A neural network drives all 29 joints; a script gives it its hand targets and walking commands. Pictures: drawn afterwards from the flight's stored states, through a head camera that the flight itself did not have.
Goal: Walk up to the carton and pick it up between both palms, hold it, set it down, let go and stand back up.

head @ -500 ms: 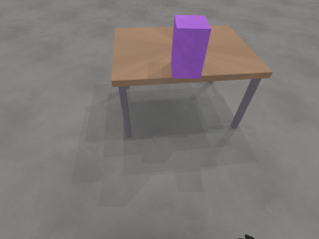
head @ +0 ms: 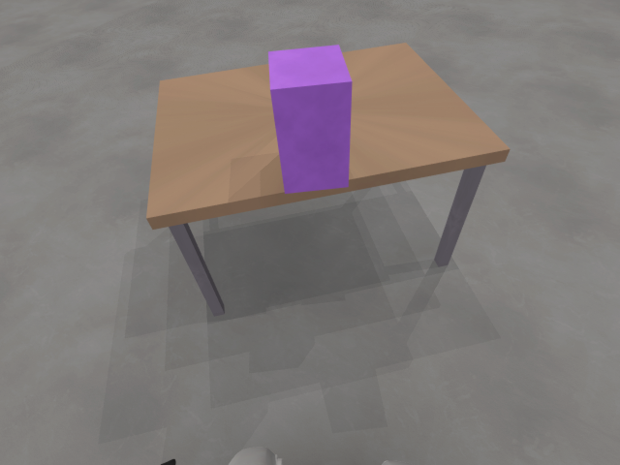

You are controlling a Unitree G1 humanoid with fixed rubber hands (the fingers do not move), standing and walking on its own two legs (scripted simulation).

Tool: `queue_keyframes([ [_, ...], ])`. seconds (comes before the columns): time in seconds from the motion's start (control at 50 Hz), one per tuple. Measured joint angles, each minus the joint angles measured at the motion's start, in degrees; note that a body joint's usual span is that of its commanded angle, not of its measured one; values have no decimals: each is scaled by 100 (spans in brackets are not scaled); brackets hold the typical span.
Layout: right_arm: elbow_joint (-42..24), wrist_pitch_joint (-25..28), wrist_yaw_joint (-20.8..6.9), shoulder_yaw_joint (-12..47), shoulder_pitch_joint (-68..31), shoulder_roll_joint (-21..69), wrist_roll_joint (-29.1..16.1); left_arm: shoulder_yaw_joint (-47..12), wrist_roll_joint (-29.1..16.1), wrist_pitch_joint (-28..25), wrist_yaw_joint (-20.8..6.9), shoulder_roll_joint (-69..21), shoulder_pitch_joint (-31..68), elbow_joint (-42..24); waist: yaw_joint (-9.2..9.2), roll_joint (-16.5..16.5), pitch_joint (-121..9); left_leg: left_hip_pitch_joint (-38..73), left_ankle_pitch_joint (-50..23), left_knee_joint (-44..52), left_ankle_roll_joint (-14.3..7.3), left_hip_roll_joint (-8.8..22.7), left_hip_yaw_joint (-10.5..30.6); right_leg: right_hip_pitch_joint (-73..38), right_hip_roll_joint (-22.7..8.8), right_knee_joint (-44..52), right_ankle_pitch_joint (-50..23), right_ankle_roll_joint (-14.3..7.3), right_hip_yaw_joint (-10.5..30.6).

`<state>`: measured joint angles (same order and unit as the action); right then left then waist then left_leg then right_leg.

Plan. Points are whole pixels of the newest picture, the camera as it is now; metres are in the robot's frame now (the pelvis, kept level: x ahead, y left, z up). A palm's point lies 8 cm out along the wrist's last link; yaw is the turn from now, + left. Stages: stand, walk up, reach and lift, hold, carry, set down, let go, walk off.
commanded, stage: walk up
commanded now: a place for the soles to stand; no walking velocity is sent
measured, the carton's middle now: (310, 123) +0.86 +0.02 -0.04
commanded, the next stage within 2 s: none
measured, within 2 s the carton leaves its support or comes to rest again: neither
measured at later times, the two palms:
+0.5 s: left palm (155, 387) +0.26 +0.27 -0.11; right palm (488, 393) +0.24 -0.23 -0.09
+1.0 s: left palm (215, 329) +0.35 +0.19 -0.10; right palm (477, 254) +0.49 -0.29 -0.10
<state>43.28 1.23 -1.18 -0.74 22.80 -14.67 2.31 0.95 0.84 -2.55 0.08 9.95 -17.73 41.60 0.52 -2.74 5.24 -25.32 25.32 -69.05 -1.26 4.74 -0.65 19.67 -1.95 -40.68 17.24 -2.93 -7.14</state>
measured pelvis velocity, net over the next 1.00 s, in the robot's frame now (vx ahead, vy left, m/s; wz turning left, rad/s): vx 0.38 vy -0.06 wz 0.09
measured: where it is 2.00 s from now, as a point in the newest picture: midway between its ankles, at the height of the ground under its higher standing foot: (346, 390)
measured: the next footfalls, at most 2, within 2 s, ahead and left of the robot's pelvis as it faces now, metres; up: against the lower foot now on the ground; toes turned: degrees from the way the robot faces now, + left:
left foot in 0.28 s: +0.25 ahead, +0.15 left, +0.00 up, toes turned +9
right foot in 0.72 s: +0.48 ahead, -0.18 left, +0.00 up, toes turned +0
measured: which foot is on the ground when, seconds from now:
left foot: up 0.00-0.26, down 0.28-0.72, up 0.74-1.00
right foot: down 0.00-0.30, up 0.32-0.70, down 0.72-1.00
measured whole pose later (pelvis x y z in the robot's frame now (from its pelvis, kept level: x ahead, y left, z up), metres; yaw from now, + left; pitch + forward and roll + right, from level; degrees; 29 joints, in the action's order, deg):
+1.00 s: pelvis +0.38 -0.06 +0.01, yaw +5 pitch -3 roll -1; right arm 41.2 1.8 -1.1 -1.7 17.3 -13.9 2.6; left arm 1.0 1.8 -2.4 0.2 12.1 -24.0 45.7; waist -3.3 -1.8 4.5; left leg -28.9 20.4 -51.3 -0.2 3.2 -2.8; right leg 13.5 -3.5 -34.7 18.1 -1.1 -8.5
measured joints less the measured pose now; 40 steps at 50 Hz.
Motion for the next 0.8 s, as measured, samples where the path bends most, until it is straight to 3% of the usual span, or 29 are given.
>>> queue_keyframes([
  [0.14, -188, 41, -86, -94, -399, 69, 63, 86, 103, -129, -7, 234, -686, 360, -322, 38, -173, -723, -858, 1415, 114, -1, -144, -831, -23, 736, 151, 42, -245],
  [0.26, -286, 153, -89, -117, -542, 223, 55, 60, 199, -51, -67, 433, -916, 558, -415, 252, -260, -12, -1505, 3069, -43, -142, -288, -1184, -182, 338, 871, 228, -359],
  [0.3, -362, 227, -10, -148, -562, 299, 106, 16, 226, 31, -88, 487, -911, 591, -381, 457, -186, 120, -1388, 2929, -25, -318, -381, -1053, -395, -396, 1267, 193, -195],
  [0.34, -434, 226, 103, -123, -526, 372, 0, -41, 219, 191, -118, 498, -859, 547, -302, 558, -147, 140, -979, 2570, -63, -345, -448, -564, -267, -1674, 1510, 230, 246],
  [0.4, -399, 193, 252, -92, -302, 464, -138, -72, 209, 331, -148, 553, -587, 404, -124, 645, -145, 443, -843, 2778, -83, -312, -426, 293, -103, -3023, 1332, 357, 458],
  [0.48, -169, 300, 268, -89, 34, 441, -99, -30, 198, 265, -204, 581, -132, 147, 53, 671, -124, 1010, -957, 3455, -1, -211, -441, 1126, -253, -2752, 733, 537, 529],
  [0.58, 113, 370, 242, -140, 321, 291, -19, 31, 181, 240, -321, 493, 274, -11, 222, 566, -242, 1504, -881, 3927, 143, -52, -462, 1408, -515, -1234, -254, 554, 615],
  [0.66, 243, 336, 183, -133, 380, 183, 59, 52, 176, 165, -381, 409, 446, -29, 280, 476, -292, 1762, -510, 3799, 339, 135, -496, 987, -481, -86, -738, 415, 553],
  [0.7, 258, 259, 153, -101, 438, 143, 95, 72, 189, 93, -359, 400, 412, -60, 264, 445, -369, 1783, -149, 3459, 350, 262, -481, 561, -357, 351, -649, 324, 455],
  [0.74, 260, 155, 115, -68, 415, 88, 108, 127, 201, 17, -285, 332, 413, -73, 191, 317, -315, 1509, 362, 2500, 146, 389, -259, 527, -201, 76, -533, 278, 364],
  [0.8, 192, -37, 85, -48, 218, 13, 31, 80, 10, 65, -113, 153, 302, -60, 76, 150, -142, 757, 562, 680, 8, 28, 189, 433, -167, -350, -42, 221, 211],
])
